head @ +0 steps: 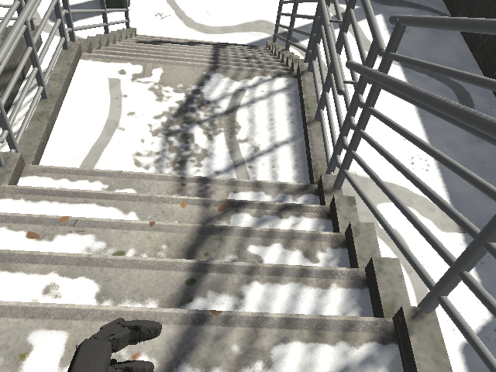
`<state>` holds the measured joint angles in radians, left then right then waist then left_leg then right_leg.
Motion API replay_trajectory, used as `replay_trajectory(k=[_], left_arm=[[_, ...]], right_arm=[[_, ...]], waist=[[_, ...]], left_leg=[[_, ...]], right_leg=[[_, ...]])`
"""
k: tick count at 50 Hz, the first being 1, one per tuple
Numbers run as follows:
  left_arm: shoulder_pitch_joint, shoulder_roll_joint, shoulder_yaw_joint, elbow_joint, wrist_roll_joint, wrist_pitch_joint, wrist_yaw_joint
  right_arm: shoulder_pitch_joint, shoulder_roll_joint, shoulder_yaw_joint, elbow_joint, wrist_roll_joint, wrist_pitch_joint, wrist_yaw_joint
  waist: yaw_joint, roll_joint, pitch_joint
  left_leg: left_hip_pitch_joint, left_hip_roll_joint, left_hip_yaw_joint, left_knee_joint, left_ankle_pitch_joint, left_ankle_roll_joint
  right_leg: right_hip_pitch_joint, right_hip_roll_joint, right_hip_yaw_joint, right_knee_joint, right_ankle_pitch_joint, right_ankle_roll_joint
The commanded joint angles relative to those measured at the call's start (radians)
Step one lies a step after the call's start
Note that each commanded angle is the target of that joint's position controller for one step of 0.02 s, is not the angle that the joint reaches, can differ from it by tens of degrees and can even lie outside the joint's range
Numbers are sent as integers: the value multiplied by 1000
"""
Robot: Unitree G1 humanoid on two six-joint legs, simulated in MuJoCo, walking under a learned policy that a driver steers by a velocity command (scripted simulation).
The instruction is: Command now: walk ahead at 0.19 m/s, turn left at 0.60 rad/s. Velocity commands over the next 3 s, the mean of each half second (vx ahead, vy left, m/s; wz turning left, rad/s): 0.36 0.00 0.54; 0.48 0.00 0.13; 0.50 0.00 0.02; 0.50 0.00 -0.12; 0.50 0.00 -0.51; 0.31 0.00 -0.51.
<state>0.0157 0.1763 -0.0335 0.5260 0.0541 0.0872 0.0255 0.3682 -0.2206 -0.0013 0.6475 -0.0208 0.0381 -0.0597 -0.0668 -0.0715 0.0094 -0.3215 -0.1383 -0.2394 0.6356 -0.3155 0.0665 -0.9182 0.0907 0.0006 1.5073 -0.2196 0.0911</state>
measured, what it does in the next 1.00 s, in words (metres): goes down, turning left: right foot, then left foot 0.17 m lower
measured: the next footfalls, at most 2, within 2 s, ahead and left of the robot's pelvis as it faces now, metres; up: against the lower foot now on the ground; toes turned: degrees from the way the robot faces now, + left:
right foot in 0.18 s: +0.09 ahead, -0.13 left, +0.00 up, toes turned +10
left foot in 0.72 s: +0.41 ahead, +0.13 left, -0.17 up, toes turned +18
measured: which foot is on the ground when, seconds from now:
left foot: down 0.00-0.16, up 0.18-0.70, down 0.72-1.00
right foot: up 0.00-0.16, down 0.18-0.72, up 0.74-1.00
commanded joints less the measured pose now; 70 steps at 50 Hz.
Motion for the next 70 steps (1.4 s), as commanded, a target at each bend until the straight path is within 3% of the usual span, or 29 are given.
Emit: replay_trajectory(k=[1, 3, 5, 8, 9, 10, 12, 17, 25, 28, 33, 36, 37, 38, 40, 41, 42, 45, 50, 56, 59, 61, 63, 64, 65, 67, 68, 69, 70], left_arm=[[-78, 106, 25, -83, -7, -41, -13], [41, 147, 40, -18, -13, -60, -21], [-7, 92, 20, -19, -37, -72, -31], [212, 103, 43, 66, -65, -86, -16], [302, 140, 45, 70, -42, -100, -10], [458, 300, 89, 79, -45, -105, -12], [489, 262, 102, 156, -59, -123, -17], [325, 187, 99, 162, -37, -140, -28], [631, 188, 93, 331, -26, -169, -10], [607, 167, 77, 344, -29, -169, -10], [629, 154, 59, 442, -10, -136, 14], [624, 156, 63, 508, -16, -118, 23], [660, 125, 80, 507, -30, -124, 15], [774, 110, 73, 479, -83, -139, 25], [581, 179, 86, 410, -53, -133, 25], [473, 222, 100, 395, -26, -129, 14], [456, 197, 107, 401, -2, -124, 10], [443, 82, 92, 432, 12, -83, -16], [294, 123, 109, 402, -4, -106, -35], [88, 103, 88, 349, 1, -110, -57], [-12, 88, 73, 306, -38, -130, -52], [89, 106, 79, 340, -52, -143, -50], [541, 145, 110, 493, -51, -122, -38], [714, 232, 131, 553, -51, -128, -42], [699, 232, 112, 528, -45, -136, -60], [616, 249, 123, 501, -52, -128, -38], [506, 158, 95, 470, -46, -123, -31], [493, 179, 94, 474, -22, -134, -22], [466, 115, 69, 498, -11, -153, -25]], right_arm=[[-15, -199, -72, -69, 4, -4, 10], [-130, -212, -73, -106, 2, -14, 43], [-103, -186, -67, -108, 1, -1, 64], [-37, -145, -64, -50, -6, 9, 43], [29, -27, -41, -40, 1, -1, 49], [-63, -101, -71, -114, 26, -16, 49], [-289, -212, -106, -128, -10, -35, 60], [-110, -115, -85, 9, -10, -4, 105], [-370, -88, -74, 72, -38, -28, 98], [-453, -33, -45, 71, -14, -65, 125], [-385, -37, -26, 126, 3, -67, 89], [62, -105, -67, 302, -30, -72, 59], [184, -173, -84, 361, -29, -65, 66], [221, -169, -76, 342, -1, -74, 81], [119, -180, -94, 324, 24, -63, 63], [-12, -84, -62, 281, 20, -67, 57], [-24, -90, -64, 293, -3, -86, 48], [21, -93, -59, 341, 15, -113, 42], [15, -40, -49, 380, 24, -142, 38], [106, -76, -34, 388, -6, -122, 16], [156, -77, -28, 402, -31, -98, -4], [188, -81, -26, 425, -34, -85, -16], [133, -128, -40, 433, -15, -88, 7], [170, -62, -45, 443, 5, -98, 16], [272, -57, -43, 401, 63, -104, -2], [79, -80, -42, 333, 27, -97, -12], [-33, -107, -54, 327, -13, -75, 1], [-36, -81, -54, 314, -21, -57, 13], [-67, -65, -55, 316, -23, -49, 18]], waist=[[10, 195, -94], [81, 220, -136], [41, 197, 0], [122, 123, 77], [99, -60, 1], [144, -248, 3], [170, -51, 165], [-6, -71, 60], [144, -5, 128], [192, -9, 112], [191, 4, 165], [-28, 137, -2], [-11, 315, -93], [21, 277, -272], [-25, 262, -192], [27, 89, -80], [41, 160, -13], [116, 128, 88], [137, 124, 67], [31, 89, 133], [-50, 98, 193], [-37, 94, 179], [184, 47, -41], [225, -193, -86], [138, -212, -249], [170, -129, -158], [128, 112, -16], [105, -16, 37], [58, 70, 137]], left_leg=[[165, 202, -325, -214, -24, 207], [9, 222, -347, -140, 148, 241], [-115, 148, -317, -187, 42, 212], [-275, 79, -317, 5, -257, 133], [-358, -2, -142, 309, -345, 80], [-657, -119, -46, 448, -417, 52], [-870, -33, -58, 542, -228, 32], [-435, 45, 57, 637, 261, 11], [-598, 54, 107, 260, 615, -3], [-329, 72, 232, -7, 825, 20], [-171, 169, 261, -251, 659, 31], [357, 178, 300, -409, 739, 51], [708, 308, 193, -121, 1023, 84], [952, 483, 19, 188, 1350, 157], [735, 550, -186, -162, 375, 332], [466, 467, -107, -278, 124, 273], [278, 496, -160, -255, 260, 298], [-66, 378, -25, -278, 435, 257], [-77, 263, 43, -154, 77, 167], [-112, 244, 32, 41, -68, 148], [30, 243, 21, 189, 35, 157], [41, 251, 25, 320, 200, 160], [-118, 177, 141, 778, 394, 132], [-395, -8, 250, 1330, -310, 64], [-650, 8, 185, 1569, -593, 69], [-897, 67, 187, 1533, -380, 74], [-825, 120, 168, 1340, -250, 59], [-770, 124, 145, 1279, -235, 42], [-747, 149, 64, 1066, -36, 28]], right_leg=[[95, -49, 80, -369, 43, -30], [340, -51, 77, -248, 145, -72], [490, -23, 4, -583, -183, -71], [823, -48, 70, -973, -314, -90], [966, -260, 316, -1046, -466, -127], [1092, -444, 784, -1166, -393, -211], [999, -438, 799, -1212, -484, -214], [614, -283, 259, -1164, 95, -218], [837, -238, 102, -942, 153, -210], [718, -205, 50, -900, 141, -214], [825, -224, 73, -690, 366, -243], [680, -152, 17, -34, 274, -262], [332, -16, -30, 387, -595, -213], [115, -40, 123, 442, -654, -202], [-98, -115, 45, 314, -432, -175], [19, -159, 77, 64, -247, -172], [116, -155, 120, -14, -167, -165], [330, -175, 88, -328, -75, -87], [264, -183, 105, -637, 558, -136], [362, -117, 44, -788, 664, -134], [321, -148, 38, -1042, 574, -130], [491, -161, 7, -1151, 503, -145], [1001, -116, -50, -1110, 473, -178], [1267, -248, 57, -971, 922, -272], [1495, -453, 283, -742, 1121, -330], [1282, -560, 462, -1016, 327, -452], [1005, -462, 425, -1130, -44, -399], [835, -520, 492, -1134, -72, -443], [677, -427, 413, -1087, -12, -378]])
Over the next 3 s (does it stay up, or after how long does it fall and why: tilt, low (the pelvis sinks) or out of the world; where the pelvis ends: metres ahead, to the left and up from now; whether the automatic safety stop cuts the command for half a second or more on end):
stays up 1.39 0.32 -0.74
